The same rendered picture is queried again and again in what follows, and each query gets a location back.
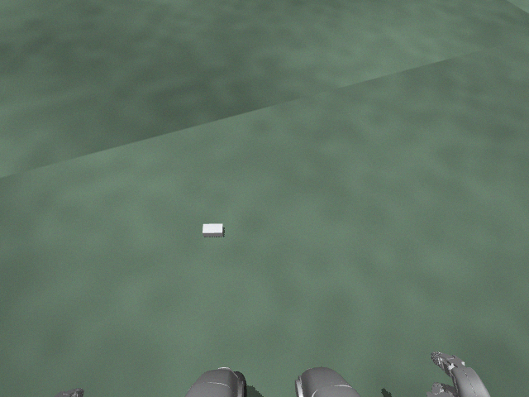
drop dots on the right robot hand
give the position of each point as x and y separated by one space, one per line
466 381

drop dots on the small box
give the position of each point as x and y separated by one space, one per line
213 230

